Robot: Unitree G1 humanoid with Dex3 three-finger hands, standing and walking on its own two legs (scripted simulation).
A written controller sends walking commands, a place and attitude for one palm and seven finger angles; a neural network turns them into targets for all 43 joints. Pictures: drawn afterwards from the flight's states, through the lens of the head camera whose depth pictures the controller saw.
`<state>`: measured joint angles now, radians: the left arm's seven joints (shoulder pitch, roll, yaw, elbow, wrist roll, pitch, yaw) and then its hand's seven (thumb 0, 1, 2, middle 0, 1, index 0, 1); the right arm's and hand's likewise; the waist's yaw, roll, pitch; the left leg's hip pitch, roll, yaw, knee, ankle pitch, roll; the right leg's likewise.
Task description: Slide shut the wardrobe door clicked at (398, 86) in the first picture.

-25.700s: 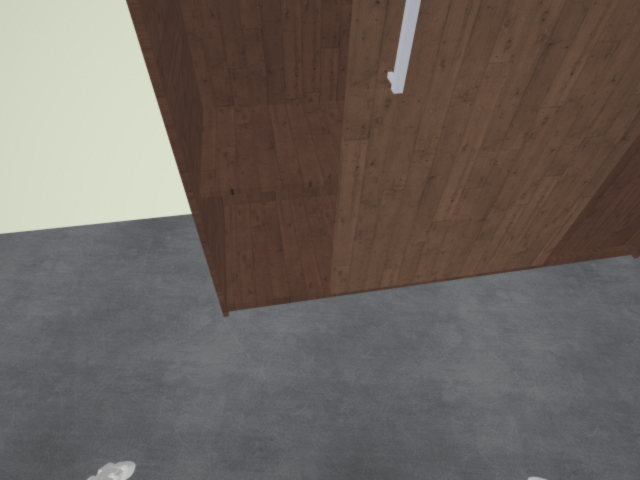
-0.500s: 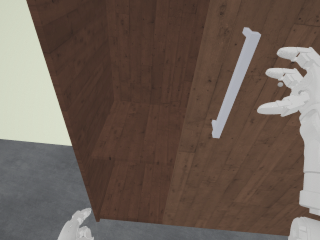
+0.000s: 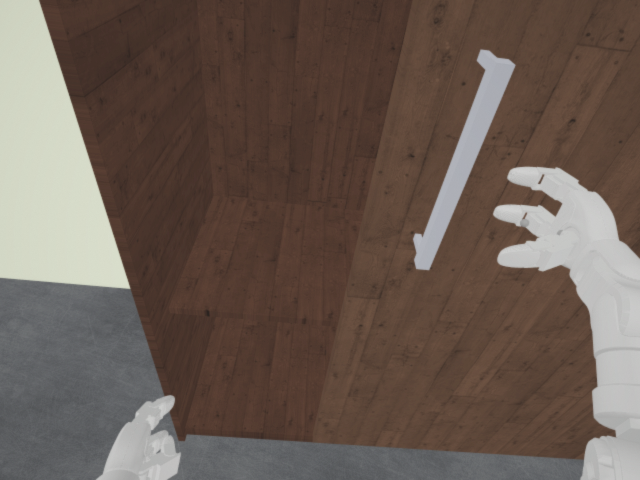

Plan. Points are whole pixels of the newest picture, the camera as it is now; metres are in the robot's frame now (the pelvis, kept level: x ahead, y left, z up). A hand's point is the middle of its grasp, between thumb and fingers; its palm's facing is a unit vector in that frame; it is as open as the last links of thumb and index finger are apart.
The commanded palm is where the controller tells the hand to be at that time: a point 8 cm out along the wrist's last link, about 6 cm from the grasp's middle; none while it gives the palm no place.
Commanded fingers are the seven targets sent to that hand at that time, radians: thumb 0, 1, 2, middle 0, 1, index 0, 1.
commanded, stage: move the hooked fingers beside the handle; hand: right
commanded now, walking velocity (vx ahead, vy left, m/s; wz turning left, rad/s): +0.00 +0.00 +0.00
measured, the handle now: (450, 174) +0.43 -0.13 +0.23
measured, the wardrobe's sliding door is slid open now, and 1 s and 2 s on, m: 0.37 0.37 0.37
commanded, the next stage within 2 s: feel for the door with the fingertips in 0.76 s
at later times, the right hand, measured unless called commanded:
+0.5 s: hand (477, 255) +0.35 -0.17 +0.17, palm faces -0.07 +1.00 -0.04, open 14.0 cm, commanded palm +0.34 -0.24 +0.24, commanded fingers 0.00 0.50 -0.30 0.30 1.20 0.30 1.20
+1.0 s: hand (496, 204) +0.34 -0.15 +0.25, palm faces +0.01 +1.00 -0.06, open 13.9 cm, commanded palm +0.34 -0.22 +0.24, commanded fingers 0.00 0.50 -0.30 0.30 1.20 0.30 1.20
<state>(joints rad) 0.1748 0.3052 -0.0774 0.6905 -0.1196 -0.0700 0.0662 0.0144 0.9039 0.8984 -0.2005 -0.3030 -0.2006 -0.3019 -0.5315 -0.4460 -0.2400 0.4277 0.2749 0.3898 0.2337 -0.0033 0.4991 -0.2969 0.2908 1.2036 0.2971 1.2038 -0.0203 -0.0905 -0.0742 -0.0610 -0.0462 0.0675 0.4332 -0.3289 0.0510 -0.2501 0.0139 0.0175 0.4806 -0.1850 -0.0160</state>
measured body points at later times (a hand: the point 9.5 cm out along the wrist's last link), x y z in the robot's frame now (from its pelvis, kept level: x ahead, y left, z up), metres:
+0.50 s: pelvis +0.00 -0.01 +0.00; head -0.01 +0.02 +0.45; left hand +0.16 +0.24 -0.09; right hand +0.35 -0.22 +0.18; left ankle -0.05 +0.08 -0.74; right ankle +0.05 -0.11 -0.74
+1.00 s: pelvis +0.01 +0.00 +0.00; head -0.02 +0.02 +0.45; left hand +0.16 +0.24 -0.09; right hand +0.34 -0.21 +0.26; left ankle -0.05 +0.08 -0.74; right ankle +0.05 -0.11 -0.74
